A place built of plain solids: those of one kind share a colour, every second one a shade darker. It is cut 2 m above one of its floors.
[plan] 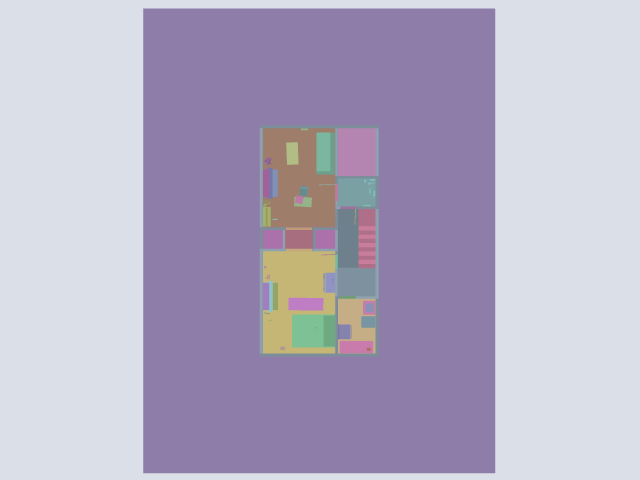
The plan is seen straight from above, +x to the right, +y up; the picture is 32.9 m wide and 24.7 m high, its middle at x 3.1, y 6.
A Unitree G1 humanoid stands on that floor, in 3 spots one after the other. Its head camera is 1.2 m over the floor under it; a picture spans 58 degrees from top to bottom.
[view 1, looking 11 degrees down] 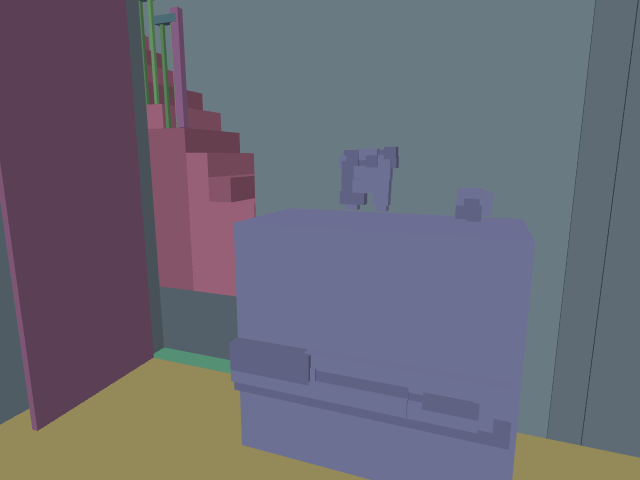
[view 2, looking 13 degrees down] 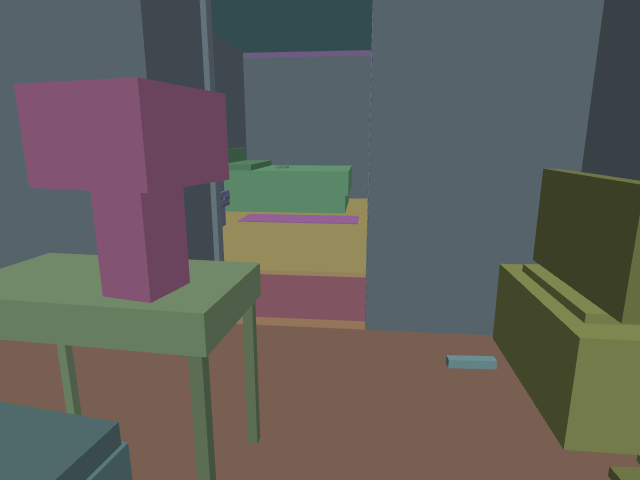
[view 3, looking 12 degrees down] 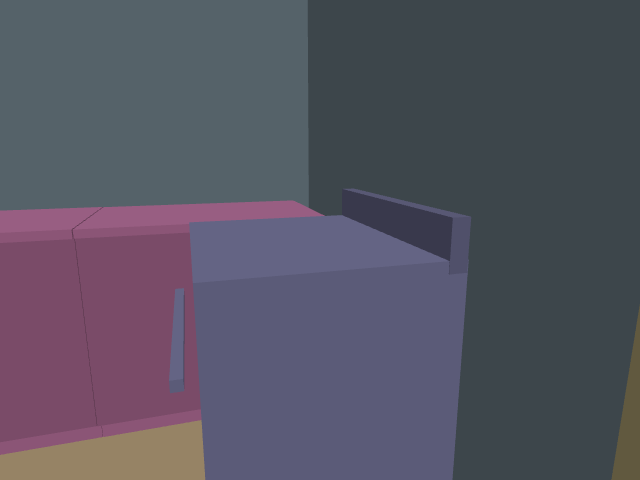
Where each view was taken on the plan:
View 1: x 1.98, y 3.42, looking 21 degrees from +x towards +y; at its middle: chest_drawers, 1.53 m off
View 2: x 1.38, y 9.28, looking -84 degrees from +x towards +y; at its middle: floor_back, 5.33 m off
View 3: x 4.67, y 2.52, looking -107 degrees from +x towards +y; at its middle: range_flat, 1.27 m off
